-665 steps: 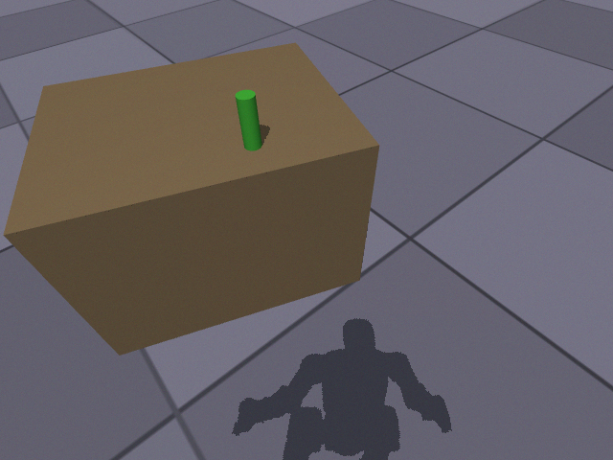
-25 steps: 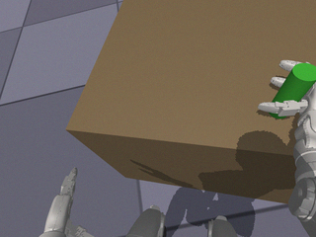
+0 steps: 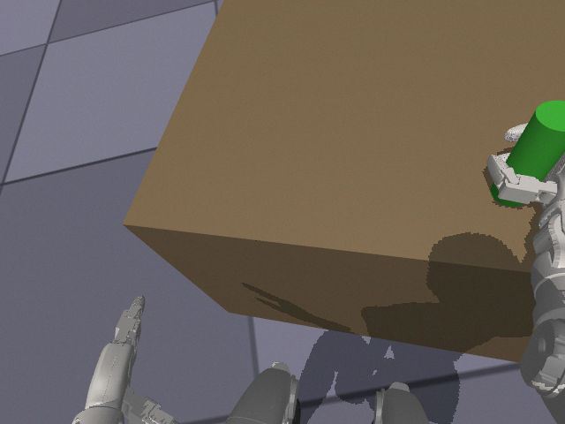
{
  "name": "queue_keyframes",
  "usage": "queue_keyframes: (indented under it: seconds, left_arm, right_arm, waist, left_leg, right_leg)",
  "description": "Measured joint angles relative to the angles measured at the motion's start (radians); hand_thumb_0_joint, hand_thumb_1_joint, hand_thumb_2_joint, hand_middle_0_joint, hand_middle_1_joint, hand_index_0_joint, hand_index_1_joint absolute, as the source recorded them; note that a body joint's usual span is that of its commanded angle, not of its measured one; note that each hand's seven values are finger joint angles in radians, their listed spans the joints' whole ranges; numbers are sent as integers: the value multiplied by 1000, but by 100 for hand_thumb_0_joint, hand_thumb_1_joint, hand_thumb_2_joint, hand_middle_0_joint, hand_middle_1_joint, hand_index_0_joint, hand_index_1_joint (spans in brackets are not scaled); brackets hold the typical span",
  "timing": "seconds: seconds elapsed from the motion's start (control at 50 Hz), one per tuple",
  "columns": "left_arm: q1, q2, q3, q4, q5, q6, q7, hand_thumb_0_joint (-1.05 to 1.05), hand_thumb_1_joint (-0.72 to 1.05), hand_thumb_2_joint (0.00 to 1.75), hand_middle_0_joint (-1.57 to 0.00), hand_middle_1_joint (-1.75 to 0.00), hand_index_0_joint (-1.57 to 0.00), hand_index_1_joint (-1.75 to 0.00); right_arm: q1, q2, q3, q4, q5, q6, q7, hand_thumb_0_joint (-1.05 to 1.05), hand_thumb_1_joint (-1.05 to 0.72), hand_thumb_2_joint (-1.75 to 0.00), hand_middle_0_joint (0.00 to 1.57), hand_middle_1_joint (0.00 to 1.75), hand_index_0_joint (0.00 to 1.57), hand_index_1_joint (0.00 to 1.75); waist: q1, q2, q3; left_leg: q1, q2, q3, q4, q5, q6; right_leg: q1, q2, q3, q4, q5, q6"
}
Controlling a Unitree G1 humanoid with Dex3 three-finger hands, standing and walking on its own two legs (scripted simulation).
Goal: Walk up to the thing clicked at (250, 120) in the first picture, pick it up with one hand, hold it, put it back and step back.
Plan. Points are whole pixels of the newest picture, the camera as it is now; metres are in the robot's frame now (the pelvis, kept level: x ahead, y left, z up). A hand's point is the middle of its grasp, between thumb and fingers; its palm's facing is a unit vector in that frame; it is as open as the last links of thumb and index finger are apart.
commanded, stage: settle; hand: right
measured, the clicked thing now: (531, 159) +0.49 -0.23 +0.05
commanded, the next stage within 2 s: lift in 0.84 s
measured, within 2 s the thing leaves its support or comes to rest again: leaves its support in 0.02 s
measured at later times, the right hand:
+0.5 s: hand (540, 135) +0.49 -0.22 +0.09, palm faces +0.18 +0.98 +0.03, open 6.6 cm
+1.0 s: hand (546, 113) +0.50 -0.22 +0.11, palm faces +0.17 +0.98 +0.03, open 6.6 cm
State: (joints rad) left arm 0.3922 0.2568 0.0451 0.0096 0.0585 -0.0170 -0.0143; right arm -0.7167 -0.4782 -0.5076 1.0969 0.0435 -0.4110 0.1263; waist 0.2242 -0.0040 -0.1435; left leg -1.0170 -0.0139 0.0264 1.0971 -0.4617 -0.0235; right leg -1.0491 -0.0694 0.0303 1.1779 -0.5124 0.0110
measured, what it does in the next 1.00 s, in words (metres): stands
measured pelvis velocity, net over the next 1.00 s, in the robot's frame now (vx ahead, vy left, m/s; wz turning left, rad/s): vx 0.02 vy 0.00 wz -0.01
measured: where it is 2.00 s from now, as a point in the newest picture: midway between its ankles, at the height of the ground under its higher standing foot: outside the picture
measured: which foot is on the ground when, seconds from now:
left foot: down 0.00-1.00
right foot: down 0.00-1.00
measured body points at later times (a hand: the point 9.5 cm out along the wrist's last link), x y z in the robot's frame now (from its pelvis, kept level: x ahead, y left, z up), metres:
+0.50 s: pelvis +0.01 +0.00 +0.02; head +0.10 -0.03 +0.46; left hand +0.16 +0.27 +0.01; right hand +0.48 -0.28 +0.09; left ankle +0.03 +0.14 -0.65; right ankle +0.02 -0.12 -0.65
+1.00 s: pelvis +0.02 +0.00 +0.04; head +0.11 -0.03 +0.48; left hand +0.18 +0.26 +0.01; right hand +0.49 -0.27 +0.11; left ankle +0.03 +0.14 -0.65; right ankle +0.02 -0.12 -0.65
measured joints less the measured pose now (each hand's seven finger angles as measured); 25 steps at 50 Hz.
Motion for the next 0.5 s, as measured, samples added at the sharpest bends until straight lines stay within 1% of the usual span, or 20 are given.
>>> queue_keyframes:
  seconds: [0.06, 0.16, 0.22, 0.28, 0.42, 0.5]
  left_arm:
    - [-5, -2, -4, 7, -5, -11, 5, -1, -53, 5, -6, -6, -7, -5]
    - [-8, -12, -15, 34, -5, -24, 6, -1, -52, 5, -7, -6, -7, -5]
    - [-11, -18, -14, 48, -6, -20, 5, -1, -52, 5, -7, -6, -8, -5]
    - [-7, -17, -9, 59, -8, -24, 7, -1, -51, 4, -7, -6, -8, -5]
    - [-10, -7, -5, 101, -22, -24, 15, -1, -52, 5, -7, -6, -8, -5]
    - [-27, -3, -2, 114, -26, -29, 23, -1, -52, 5, -7, -6, -7, -5]
  right_arm:
    - [-8, 9, 13, 18, 7, 2, -2, -4, 0, -111, 90, 111, 93, 112]
    - [-24, 7, 21, 20, -3, 7, -9, -4, 0, -111, 90, 111, 93, 111]
    - [-35, -5, 20, 7, 2, 12, -15, -4, 0, -111, 90, 111, 93, 111]
    - [-43, -14, 34, 4, 7, 23, -12, -4, 0, -111, 90, 111, 93, 111]
    - [-29, 9, 40, -16, 25, 73, 7, -4, 1, -111, 90, 111, 93, 111]
    - [-49, 10, 48, 4, 27, 66, 3, -4, 1, -111, 90, 111, 93, 111]
  waist:
    - [-5, 3, -7]
    - [-13, 9, -13]
    - [-15, 6, -3]
    - [-23, 1, 6]
    - [-36, -7, 4]
    - [-39, 2, 7]
  left_leg:
    - [23, 0, 3, -17, 5, 1]
    - [52, 1, 7, -39, 12, 3]
    - [59, 2, 6, -45, 16, 3]
    - [66, 5, 2, -56, 21, 1]
    - [108, 9, -6, -93, 28, -5]
    - [134, 10, -10, -112, 32, -5]
  right_leg:
    - [22, 1, 2, -17, 6, 1]
    - [48, 2, 5, -39, 15, 2]
    - [56, 3, 5, -45, 18, 2]
    - [64, 5, 0, -57, 23, 0]
    - [109, 10, -10, -96, 31, -5]
    - [137, 11, -14, -117, 35, -6]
